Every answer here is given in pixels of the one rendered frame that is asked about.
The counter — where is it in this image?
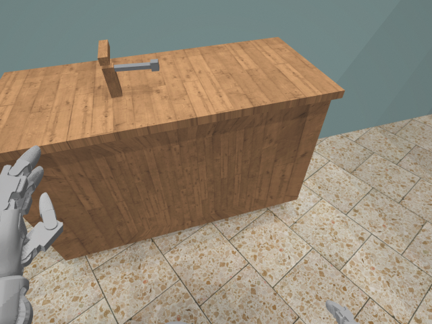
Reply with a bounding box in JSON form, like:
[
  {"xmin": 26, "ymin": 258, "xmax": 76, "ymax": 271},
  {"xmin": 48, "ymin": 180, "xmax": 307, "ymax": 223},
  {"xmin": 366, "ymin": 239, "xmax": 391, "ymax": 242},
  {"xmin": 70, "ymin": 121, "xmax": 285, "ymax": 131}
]
[{"xmin": 0, "ymin": 37, "xmax": 345, "ymax": 261}]

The robot left forearm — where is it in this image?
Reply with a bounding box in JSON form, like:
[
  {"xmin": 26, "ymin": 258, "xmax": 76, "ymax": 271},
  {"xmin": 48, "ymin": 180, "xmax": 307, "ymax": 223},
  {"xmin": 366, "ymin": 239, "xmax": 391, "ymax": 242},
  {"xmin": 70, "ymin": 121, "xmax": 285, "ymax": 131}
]
[{"xmin": 0, "ymin": 275, "xmax": 33, "ymax": 324}]

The robot right hand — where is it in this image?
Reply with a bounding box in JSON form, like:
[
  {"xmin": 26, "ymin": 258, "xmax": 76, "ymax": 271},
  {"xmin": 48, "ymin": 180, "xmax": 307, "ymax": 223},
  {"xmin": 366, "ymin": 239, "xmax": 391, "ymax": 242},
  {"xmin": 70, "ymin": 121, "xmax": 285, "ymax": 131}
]
[{"xmin": 325, "ymin": 300, "xmax": 360, "ymax": 324}]

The tap lever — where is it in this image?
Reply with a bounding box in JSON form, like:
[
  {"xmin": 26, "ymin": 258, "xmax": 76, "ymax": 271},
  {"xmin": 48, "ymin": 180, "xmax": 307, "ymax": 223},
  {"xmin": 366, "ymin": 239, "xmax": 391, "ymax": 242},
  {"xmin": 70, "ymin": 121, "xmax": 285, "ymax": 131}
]
[{"xmin": 114, "ymin": 59, "xmax": 159, "ymax": 72}]

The robot left hand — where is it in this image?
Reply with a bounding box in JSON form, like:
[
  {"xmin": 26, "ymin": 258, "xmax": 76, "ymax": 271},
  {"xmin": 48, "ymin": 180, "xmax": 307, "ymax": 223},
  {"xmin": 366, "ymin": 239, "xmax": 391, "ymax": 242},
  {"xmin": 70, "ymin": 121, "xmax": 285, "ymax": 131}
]
[{"xmin": 0, "ymin": 145, "xmax": 63, "ymax": 277}]

